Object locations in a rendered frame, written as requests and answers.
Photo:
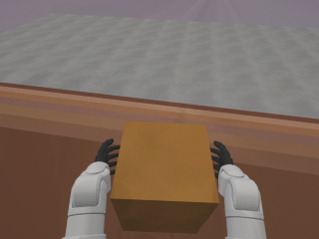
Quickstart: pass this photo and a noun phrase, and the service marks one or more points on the robot left hand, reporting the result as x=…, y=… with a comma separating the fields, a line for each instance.
x=104, y=156

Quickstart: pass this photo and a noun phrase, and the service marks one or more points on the robot right hand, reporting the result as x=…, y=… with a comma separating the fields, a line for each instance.
x=223, y=159

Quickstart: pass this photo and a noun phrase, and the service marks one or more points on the robot right forearm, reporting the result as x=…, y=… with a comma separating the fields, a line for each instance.
x=242, y=204

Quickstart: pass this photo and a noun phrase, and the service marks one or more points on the robot left forearm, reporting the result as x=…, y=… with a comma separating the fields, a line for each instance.
x=88, y=203

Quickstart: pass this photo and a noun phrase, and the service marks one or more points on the carton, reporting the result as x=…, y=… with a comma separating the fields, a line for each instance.
x=164, y=180

